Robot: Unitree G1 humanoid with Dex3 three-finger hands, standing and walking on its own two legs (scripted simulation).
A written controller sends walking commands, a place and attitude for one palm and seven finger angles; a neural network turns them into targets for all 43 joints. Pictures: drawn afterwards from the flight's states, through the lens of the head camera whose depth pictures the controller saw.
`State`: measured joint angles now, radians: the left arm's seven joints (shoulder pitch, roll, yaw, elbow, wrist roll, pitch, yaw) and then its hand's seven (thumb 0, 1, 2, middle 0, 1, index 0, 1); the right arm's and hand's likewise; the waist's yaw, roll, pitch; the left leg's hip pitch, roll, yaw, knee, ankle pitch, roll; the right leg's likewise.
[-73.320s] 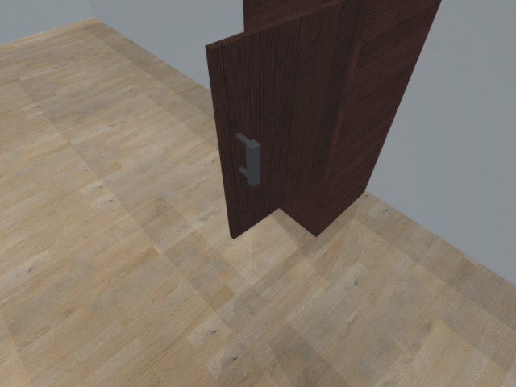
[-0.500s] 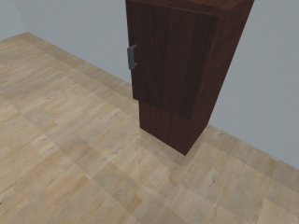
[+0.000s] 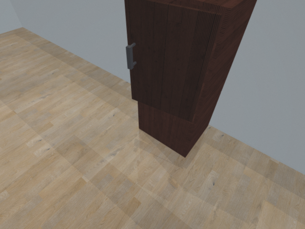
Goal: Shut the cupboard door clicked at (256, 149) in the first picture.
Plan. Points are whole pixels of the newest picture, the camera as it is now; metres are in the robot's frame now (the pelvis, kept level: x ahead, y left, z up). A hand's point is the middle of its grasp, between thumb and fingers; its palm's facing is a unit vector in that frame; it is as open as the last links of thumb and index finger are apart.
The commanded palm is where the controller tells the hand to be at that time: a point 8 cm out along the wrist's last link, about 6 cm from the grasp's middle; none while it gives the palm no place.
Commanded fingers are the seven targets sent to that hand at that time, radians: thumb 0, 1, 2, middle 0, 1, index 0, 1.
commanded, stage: look to check the result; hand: left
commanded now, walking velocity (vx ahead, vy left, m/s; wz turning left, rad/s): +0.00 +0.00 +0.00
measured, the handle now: (132, 56) +0.90 +0.15 -0.01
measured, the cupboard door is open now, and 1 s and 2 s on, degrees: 9 9 9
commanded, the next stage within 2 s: walk to a spot facing it in 0.40 s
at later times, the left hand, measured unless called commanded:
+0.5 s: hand out of the picture +0.01 +0.17 -0.18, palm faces +0.02 -0.98 -0.18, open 7.4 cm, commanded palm none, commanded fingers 0.00 0.90 0.90 -0.20 -0.30 -0.20 -0.30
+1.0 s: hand out of the picture +0.03 +0.23 -0.19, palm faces +0.22 -0.95 -0.24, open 7.4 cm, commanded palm none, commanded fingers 0.00 0.90 0.90 -0.20 -0.30 -0.20 -0.30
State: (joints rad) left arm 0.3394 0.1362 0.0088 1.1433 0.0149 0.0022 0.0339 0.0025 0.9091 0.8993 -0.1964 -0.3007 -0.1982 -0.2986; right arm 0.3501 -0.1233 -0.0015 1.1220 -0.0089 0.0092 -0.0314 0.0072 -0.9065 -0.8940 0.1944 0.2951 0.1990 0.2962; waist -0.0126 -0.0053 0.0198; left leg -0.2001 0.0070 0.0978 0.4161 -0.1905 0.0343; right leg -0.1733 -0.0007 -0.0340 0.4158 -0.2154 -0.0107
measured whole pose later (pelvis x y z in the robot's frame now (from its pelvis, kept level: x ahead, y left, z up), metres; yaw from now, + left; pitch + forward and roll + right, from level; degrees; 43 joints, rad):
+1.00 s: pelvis +0.01 +0.02 -0.01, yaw +12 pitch +1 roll -1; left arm 0.18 0.23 0.08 0.98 0.03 0.07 0.03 0.00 0.91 0.90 -0.20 -0.30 -0.20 -0.30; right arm 0.25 -0.18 -0.04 0.96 -0.03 0.03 -0.01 0.01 -0.91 -0.89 0.20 0.30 0.20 0.30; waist -0.03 -0.03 0.09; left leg -0.35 -0.07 -0.01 0.60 -0.26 0.08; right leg -0.41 -0.04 -0.03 1.01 -0.45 0.03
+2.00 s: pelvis +0.07 -0.03 -0.02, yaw +52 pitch +1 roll +1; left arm 0.23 0.25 0.07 0.84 0.03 0.02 -0.01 0.00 0.91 0.90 -0.20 -0.30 -0.20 -0.30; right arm 0.18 -0.23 -0.05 0.88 -0.03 0.06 0.01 0.01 -0.90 -0.89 0.20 0.30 0.20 0.30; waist 0.00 0.01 0.06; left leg -0.35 -0.03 -0.12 0.66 -0.38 0.00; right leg -0.32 -0.04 -0.05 0.63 -0.41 0.04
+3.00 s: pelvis +0.20 +0.29 -0.01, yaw +86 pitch +0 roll +0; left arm 0.12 0.16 0.04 0.83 0.03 -0.04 0.01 0.00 0.91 0.90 -0.20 -0.30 -0.20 -0.30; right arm 0.32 -0.22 -0.07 1.01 -0.01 0.02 0.01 0.01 -0.91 -0.89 0.20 0.30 0.20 0.30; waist -0.07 0.02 0.09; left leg -0.43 -0.01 0.00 1.23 -0.47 0.00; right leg -0.32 -0.09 -0.15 0.59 -0.25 0.00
